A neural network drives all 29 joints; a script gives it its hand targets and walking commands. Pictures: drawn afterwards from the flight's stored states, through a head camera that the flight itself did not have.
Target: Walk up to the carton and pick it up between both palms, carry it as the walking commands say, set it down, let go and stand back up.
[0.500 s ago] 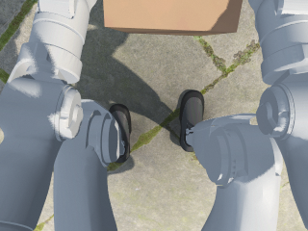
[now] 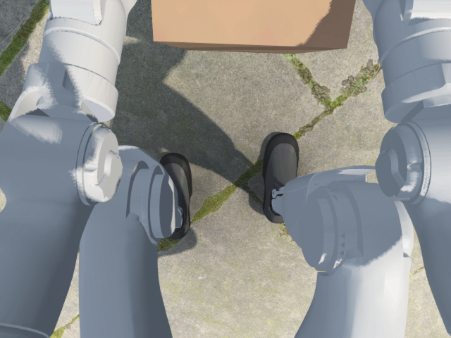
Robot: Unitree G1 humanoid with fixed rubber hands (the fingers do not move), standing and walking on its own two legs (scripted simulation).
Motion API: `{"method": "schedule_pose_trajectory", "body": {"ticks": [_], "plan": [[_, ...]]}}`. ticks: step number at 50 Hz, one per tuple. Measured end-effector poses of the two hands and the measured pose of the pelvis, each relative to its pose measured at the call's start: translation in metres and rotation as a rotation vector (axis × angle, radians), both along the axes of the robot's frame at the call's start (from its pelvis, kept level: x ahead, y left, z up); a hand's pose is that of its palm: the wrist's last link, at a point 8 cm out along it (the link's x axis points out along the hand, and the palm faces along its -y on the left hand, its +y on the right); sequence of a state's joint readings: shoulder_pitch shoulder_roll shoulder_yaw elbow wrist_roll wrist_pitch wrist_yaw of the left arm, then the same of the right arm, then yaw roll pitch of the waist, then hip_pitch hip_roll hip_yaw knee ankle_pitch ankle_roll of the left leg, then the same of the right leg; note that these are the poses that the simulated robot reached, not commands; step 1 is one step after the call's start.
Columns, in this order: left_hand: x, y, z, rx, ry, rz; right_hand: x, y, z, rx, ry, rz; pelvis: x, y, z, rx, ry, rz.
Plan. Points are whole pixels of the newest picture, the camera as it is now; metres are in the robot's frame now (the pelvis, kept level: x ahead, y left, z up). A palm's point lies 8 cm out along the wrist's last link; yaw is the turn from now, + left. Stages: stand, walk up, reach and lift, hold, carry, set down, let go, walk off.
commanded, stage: reach and lift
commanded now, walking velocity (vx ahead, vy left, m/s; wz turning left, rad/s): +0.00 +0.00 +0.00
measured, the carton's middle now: out of the picture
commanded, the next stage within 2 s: none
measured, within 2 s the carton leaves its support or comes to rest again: leaves its support in 0.64 s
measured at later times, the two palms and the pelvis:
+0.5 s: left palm out of the picture +0.56 +0.13 -0.18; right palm out of the picture +0.57 -0.16 -0.18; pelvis +0.00 +0.00 +0.00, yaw +0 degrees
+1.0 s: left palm out of the picture +0.56 +0.13 -0.11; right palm out of the picture +0.57 -0.16 -0.12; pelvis -0.01 +0.00 +0.00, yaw +0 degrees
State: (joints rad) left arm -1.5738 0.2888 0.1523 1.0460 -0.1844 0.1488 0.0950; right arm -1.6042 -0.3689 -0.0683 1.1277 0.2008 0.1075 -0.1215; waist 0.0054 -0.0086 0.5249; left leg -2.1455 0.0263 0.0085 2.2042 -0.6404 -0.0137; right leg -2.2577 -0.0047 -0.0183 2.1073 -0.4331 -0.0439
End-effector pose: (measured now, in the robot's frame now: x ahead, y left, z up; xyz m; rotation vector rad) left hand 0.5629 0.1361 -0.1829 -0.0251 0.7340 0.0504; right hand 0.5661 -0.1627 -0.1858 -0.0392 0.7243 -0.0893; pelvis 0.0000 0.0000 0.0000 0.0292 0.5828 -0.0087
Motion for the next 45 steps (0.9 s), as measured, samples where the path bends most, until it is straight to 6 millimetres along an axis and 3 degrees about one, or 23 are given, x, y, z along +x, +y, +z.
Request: {"method": "schedule_pose_trajectory", "body": {"ticks": [18, 29, 34, 45], "plan": [[0.0, 0.001, 0.0, -0.008, 0.011, 0.0, 0.0, 0.0, 0.001, 0.001, 0.012, -0.001, 0.0, 0.0, -0.004, -0.001, -0.011, 0.001], [-0.001, -0.002, 0.007, 0.075, 0.029, -0.008, -0.002, 0.003, 0.003, 0.008, 0.048, -0.028, -0.002, 0.0, -0.004, -0.004, -0.022, 0.005], [0.0, -0.001, 0.02, 0.105, 0.026, -0.006, -0.001, 0.005, 0.013, 0.002, 0.05, -0.034, -0.005, 0.001, -0.004, -0.008, -0.039, 0.012], [0.001, -0.002, 0.06, 0.071, -0.007, 0.038, 0.001, 0.006, 0.054, -0.034, 0.017, -0.012, -0.012, 0.002, -0.002, -0.011, -0.106, 0.015]]}}
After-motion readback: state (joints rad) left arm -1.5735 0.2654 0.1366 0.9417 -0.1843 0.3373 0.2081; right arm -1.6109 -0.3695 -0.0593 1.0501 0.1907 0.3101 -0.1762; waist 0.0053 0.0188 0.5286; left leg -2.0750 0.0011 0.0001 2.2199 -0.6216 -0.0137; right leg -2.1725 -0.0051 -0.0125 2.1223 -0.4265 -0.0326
